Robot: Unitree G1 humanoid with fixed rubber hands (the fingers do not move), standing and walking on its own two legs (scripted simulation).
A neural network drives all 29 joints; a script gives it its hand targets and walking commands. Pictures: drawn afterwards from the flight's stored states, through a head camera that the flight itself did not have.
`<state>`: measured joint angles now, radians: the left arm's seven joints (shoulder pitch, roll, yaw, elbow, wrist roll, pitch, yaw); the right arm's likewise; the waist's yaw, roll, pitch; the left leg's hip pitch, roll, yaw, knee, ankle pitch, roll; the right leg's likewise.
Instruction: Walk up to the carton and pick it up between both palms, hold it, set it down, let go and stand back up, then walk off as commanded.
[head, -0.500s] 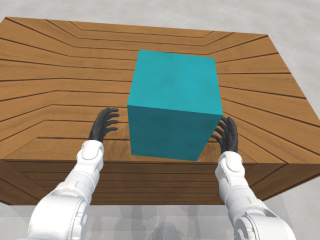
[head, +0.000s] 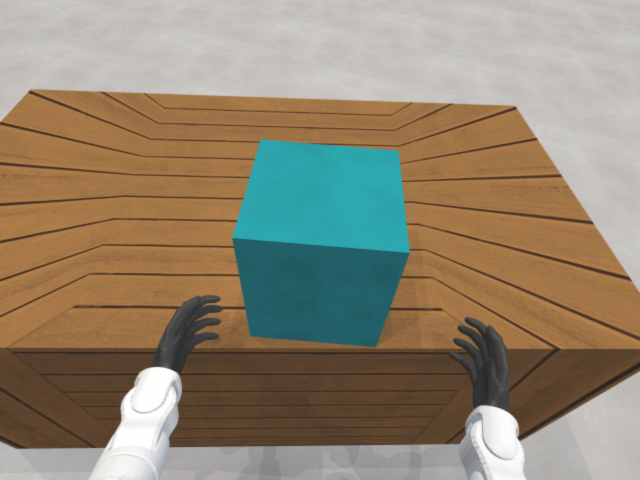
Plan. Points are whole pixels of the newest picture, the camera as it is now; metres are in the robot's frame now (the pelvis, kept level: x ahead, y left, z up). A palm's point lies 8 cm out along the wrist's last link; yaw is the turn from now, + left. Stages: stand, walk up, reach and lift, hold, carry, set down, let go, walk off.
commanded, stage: set down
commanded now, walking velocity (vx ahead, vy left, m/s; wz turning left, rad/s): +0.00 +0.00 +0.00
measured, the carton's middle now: (320, 248) +0.48 +0.02 +0.00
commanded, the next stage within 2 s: none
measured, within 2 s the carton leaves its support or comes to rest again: neither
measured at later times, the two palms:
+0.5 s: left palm (147, 384) +0.26 +0.23 -0.02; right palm (497, 421) +0.23 -0.20 -0.01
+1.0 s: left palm (138, 424) +0.21 +0.23 -0.03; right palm (504, 457) +0.20 -0.20 -0.02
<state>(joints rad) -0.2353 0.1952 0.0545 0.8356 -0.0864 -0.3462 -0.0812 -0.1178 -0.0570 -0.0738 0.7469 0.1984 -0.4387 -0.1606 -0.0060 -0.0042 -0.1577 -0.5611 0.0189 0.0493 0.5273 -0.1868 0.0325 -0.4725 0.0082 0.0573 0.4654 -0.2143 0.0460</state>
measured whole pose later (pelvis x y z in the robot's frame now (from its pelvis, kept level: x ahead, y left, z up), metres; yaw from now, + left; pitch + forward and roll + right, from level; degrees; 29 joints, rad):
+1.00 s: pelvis +0.02 -0.01 +0.01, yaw +0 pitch +4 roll -1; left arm 0.19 0.27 0.05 0.47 -0.14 -0.23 -0.10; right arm 0.26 -0.03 0.00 0.45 0.17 -0.33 -0.11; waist -0.01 -0.03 -0.04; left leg -0.33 0.02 0.05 0.48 -0.21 0.01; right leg -0.25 0.01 0.06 0.44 -0.26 0.02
